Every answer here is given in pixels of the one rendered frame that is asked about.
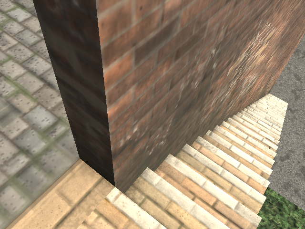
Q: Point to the stairs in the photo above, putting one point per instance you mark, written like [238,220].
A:
[219,181]

